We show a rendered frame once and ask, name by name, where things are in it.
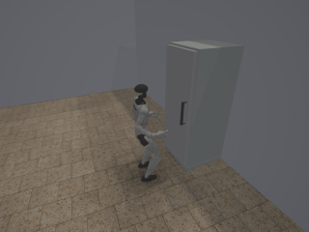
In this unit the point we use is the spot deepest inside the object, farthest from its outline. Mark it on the robot right hand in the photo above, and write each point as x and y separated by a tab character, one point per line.
162	134

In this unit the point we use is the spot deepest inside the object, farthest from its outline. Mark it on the handle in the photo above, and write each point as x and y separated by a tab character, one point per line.
182	110

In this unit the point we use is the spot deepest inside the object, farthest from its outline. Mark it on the robot left hand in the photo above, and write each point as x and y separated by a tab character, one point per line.
153	114

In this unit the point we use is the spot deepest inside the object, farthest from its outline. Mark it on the fridge door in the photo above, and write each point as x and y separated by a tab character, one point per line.
181	65

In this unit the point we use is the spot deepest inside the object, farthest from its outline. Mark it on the right robot upper arm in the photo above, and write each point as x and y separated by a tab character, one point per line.
142	114

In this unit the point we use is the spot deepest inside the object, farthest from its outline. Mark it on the right robot shin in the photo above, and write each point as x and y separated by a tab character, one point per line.
152	165

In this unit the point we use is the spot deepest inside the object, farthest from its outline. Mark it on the robot torso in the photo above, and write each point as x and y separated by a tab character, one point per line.
136	108

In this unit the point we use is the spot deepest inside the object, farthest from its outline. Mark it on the robot right forearm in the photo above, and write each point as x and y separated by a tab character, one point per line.
149	134

